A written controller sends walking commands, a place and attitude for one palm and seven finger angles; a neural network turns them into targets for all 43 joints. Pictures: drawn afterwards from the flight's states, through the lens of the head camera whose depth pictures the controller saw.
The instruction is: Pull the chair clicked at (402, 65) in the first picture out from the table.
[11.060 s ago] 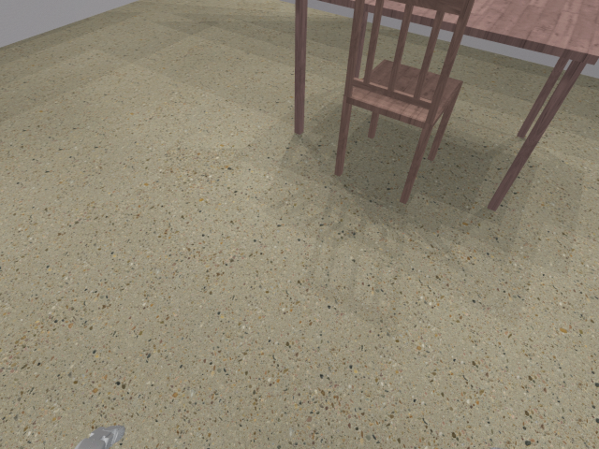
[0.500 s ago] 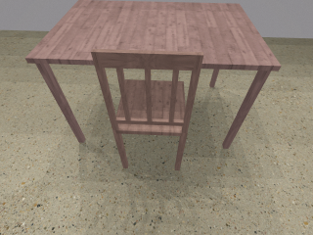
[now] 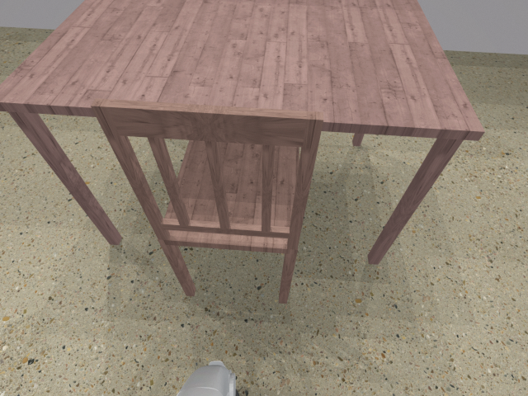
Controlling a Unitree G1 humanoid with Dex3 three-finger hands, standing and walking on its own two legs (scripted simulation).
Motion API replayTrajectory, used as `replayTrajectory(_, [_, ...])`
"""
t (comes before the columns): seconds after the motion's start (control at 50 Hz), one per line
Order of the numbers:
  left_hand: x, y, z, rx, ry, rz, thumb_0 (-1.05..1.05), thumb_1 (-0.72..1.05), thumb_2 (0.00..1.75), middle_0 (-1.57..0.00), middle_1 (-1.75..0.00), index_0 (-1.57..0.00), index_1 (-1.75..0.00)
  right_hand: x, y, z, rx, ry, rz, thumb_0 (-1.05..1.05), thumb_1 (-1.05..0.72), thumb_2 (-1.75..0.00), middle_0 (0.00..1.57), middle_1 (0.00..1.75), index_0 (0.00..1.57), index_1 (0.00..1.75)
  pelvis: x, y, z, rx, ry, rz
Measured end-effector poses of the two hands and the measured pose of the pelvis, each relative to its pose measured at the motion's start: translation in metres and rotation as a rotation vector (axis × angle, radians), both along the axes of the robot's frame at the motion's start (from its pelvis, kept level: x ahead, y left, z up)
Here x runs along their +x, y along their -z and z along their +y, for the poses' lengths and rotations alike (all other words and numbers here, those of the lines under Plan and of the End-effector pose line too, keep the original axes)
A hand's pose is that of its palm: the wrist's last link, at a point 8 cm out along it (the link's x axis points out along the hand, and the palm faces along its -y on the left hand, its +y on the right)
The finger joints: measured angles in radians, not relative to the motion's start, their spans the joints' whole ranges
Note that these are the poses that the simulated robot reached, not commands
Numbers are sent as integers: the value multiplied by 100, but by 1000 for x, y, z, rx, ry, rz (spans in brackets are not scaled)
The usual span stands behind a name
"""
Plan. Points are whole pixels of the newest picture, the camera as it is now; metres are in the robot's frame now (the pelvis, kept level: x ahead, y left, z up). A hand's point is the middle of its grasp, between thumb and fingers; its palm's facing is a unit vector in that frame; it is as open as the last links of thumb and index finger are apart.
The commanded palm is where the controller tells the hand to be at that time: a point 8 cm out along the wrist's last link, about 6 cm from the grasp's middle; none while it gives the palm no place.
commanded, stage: shuffle to correct the standing spot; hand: left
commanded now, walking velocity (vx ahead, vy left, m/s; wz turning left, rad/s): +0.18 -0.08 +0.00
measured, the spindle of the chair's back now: (219, 189) +0.53 +0.14 -0.09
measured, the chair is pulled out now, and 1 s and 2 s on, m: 0.00 0.00 0.00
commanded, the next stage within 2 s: come to a stop and stand still in 0.14 s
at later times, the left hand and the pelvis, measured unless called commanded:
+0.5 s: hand out of the picture +0.13 +0.11 -0.18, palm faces +0.01 -0.98 -0.20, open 7.3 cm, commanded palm none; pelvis +0.12 -0.06 -0.01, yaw +0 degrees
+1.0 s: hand out of the picture +0.11 +0.18 -0.18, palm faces +0.08 -0.97 -0.21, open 7.4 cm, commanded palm none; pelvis +0.08 -0.01 +0.00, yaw +1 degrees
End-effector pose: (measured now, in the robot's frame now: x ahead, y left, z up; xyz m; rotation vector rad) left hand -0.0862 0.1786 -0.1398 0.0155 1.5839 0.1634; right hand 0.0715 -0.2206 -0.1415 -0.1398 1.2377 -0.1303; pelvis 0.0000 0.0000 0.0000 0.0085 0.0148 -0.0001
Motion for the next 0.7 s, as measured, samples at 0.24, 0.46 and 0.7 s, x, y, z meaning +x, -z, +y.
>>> replayTrajectory(0.24, [116,18,13,20,37,-123,1,91,90,-20,-30,-20,-30,74,-8,-15,-46,21,-103,-3,-95,-90,20,30,21,30,65,6,-12,1,18,-39])
replayTrajectory(0.46, [206,10,-10,110,100,-234,1,92,90,-20,-30,-19,-30,73,8,-70,-24,46,61,0,-92,-90,20,30,20,30,115,8,-59,14,1,-25])
replayTrajectory(0.7, [234,-12,3,176,74,-277,1,92,90,-21,-30,-20,-30,60,6,-77,-25,37,177,1,-91,-90,20,30,20,30,113,-3,-56,32,-33,-22])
